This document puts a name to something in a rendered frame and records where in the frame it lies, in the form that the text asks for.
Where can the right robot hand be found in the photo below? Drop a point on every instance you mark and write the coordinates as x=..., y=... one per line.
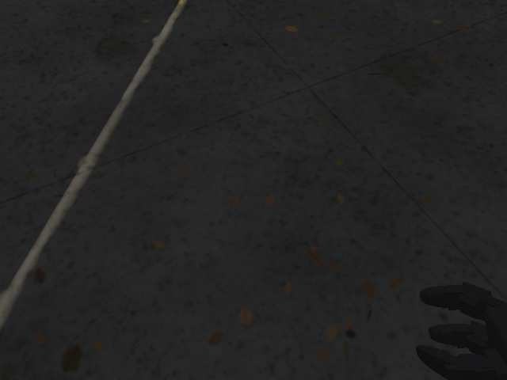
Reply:
x=488, y=343

